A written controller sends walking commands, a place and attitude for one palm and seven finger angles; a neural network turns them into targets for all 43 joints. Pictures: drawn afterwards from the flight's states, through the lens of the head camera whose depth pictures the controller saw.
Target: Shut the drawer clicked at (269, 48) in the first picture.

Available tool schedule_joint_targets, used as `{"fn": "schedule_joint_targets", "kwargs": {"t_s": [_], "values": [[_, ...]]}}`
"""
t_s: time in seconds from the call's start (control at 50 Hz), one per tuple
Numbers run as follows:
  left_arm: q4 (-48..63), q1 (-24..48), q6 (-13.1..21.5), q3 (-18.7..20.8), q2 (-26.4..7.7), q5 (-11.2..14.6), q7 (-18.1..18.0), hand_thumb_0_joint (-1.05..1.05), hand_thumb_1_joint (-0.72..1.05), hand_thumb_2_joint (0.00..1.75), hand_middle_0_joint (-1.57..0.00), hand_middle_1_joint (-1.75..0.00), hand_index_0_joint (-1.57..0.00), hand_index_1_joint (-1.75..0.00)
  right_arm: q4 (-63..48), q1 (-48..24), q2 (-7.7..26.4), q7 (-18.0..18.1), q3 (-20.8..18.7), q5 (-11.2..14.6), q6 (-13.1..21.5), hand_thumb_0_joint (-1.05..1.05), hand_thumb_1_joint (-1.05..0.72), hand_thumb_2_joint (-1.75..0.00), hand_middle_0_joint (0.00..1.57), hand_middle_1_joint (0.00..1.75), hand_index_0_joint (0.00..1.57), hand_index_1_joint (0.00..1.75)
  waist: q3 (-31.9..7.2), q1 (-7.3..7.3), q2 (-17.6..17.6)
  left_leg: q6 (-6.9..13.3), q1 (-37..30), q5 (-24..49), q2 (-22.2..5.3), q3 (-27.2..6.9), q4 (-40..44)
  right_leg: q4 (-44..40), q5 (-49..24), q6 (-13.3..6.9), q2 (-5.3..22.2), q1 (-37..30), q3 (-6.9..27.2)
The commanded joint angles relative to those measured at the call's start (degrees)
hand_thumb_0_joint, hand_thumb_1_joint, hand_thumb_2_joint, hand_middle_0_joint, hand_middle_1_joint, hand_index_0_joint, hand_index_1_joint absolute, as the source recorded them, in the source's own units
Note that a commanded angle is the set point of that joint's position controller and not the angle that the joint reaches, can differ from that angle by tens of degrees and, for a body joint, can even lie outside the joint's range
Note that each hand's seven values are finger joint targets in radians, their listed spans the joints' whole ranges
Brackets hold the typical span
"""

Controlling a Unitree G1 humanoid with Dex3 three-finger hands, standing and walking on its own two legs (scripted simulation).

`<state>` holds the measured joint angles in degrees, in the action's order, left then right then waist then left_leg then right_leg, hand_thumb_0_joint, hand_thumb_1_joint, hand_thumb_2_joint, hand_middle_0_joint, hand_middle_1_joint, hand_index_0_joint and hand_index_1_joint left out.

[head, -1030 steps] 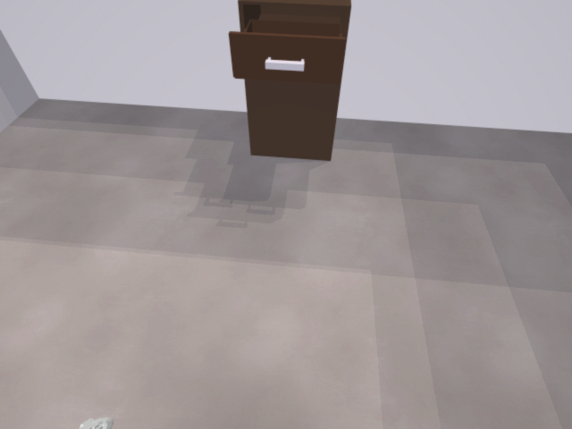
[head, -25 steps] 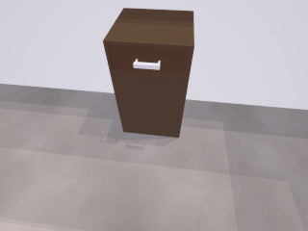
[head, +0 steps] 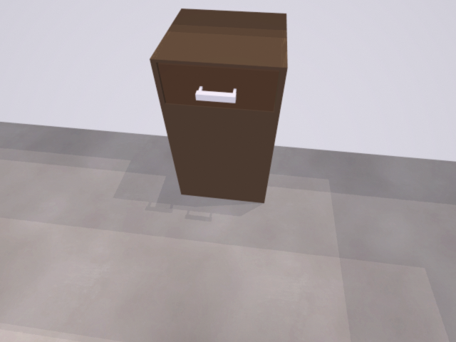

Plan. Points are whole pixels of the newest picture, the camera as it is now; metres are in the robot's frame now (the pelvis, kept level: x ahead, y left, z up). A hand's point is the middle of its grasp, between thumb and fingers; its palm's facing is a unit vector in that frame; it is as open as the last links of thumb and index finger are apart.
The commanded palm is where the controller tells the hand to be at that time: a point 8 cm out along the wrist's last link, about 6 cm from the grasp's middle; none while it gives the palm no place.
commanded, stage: look to check the result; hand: left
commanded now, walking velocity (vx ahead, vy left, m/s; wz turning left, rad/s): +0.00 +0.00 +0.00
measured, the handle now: (216, 93) +0.89 +0.08 -0.09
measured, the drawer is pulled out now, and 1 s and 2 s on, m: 0.00 0.00 0.00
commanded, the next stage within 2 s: stand and wait in 0.02 s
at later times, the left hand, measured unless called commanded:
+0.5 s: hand out of the picture +0.08 +0.22 -0.16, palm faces +0.00 -0.96 -0.30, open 7.4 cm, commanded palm none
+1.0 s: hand out of the picture +0.09 +0.23 -0.16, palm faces -0.01 -0.95 -0.31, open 7.4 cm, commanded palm none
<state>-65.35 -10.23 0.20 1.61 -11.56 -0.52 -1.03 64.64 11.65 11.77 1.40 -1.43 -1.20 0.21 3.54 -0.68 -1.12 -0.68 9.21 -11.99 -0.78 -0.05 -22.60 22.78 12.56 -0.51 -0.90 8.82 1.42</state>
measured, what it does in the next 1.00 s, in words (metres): stands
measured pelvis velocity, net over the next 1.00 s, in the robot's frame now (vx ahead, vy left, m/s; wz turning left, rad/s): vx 0.02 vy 0.00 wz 0.00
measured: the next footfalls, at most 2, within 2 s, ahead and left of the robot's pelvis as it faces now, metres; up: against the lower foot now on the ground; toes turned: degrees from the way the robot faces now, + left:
none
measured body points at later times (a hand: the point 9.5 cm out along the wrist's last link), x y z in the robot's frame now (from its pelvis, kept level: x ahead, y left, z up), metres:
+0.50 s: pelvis +0.01 +0.00 +0.00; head +0.03 -0.01 +0.45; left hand +0.08 +0.27 -0.14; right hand +0.05 -0.27 -0.15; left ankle +0.00 +0.13 -0.74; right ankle +0.00 -0.12 -0.74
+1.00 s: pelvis +0.02 +0.00 +0.00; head +0.04 -0.01 +0.45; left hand +0.09 +0.28 -0.14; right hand +0.08 -0.28 -0.14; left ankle +0.00 +0.13 -0.74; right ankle +0.00 -0.12 -0.74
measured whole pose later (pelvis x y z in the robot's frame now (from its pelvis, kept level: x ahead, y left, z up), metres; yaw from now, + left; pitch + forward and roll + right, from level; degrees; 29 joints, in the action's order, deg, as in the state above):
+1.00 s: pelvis +0.02 +0.00 +0.00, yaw +0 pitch -1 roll +0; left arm -64.6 -6.2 0.5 1.4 -16.4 -0.5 -0.3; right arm 64.3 7.5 16.7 0.7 -1.0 -1.1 0.5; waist 3.3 -0.8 -0.8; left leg -0.9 6.3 -11.7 -0.9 0.1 -19.1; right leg 19.5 12.3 -0.6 -0.9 6.0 1.5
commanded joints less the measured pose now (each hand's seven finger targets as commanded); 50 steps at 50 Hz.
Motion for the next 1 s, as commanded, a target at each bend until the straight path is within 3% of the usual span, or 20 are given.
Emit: {"fn": "schedule_joint_targets", "kwargs": {"t_s": [0.0,0.12,0.28,0.48,0.98], "values": [[2.5,-0.4,1.2,1.6,-9.6,-0.1,-0.5,0.00,0.90,0.90,-0.20,-0.30,-0.20,-0.30,-1.9,1.7,8.1,0.5,-1.3,0.2,0.7,0.00,-0.90,-0.90,0.20,0.30,0.20,0.30,-2.6,0.16,0.5,1.9,-2.2,7.9,-5.2,-3.6,3.4,-4.9,-8.2,-2.0,6.2,1.0,4.2],[2.8,1.3,1.2,1.7,-11.0,-0.1,-0.4,0.00,0.90,0.90,-0.20,-0.30,-0.20,-0.30,-2.2,0.1,9.5,0.4,-1.3,0.1,0.7,0.00,-0.90,-0.90,0.20,0.30,0.20,0.30,-1.3,0.18,0.7,1.8,-1.9,7.1,-5.2,-3.8,4.1,-5.7,-7.2,-1.9,6.3,1.3,4.3],[3.3,2.4,1.4,1.8,-12.7,-0.1,-0.2,0.00,0.90,0.90,-0.20,-0.30,-0.20,-0.30,-2.5,-1.3,11.5,0.2,-1.4,0.2,0.9,0.00,-0.90,-0.90,0.20,0.30,0.20,0.30,-3.6,0.25,1.1,1.8,-3.2,9.0,-5.5,-4.1,4.2,-5.7,-9.3,-1.9,6.5,-0.3,4.5],[3.5,3.7,1.5,1.8,-14.2,-0.1,-0.1,0.00,0.90,0.90,-0.20,-0.30,-0.20,-0.30,-2.6,-2.6,13.1,0.1,-1.4,0.3,0.9,0.00,-0.90,-0.90,0.20,0.30,0.20,0.30,-3.7,0.22,1.1,1.7,-3.6,9.0,-5.6,-3.9,4.8,-6.2,-9.4,-1.8,6.6,-0.7,4.5],[4.0,4.9,1.6,1.8,-16.0,-0.1,-0.1,0.00,0.90,0.90,-0.20,-0.30,-0.20,-0.30,-3.0,-4.2,15.3,0.1,-1.5,0.4,1.2,0.00,-0.90,-0.90,0.20,0.30,0.20,0.30,-4.9,0.20,0.6,1.6,-5.4,13.6,-6.1,-3.7,5.0,-6.0,-14.4,-1.8,7.0,-2.5,4.3]]}}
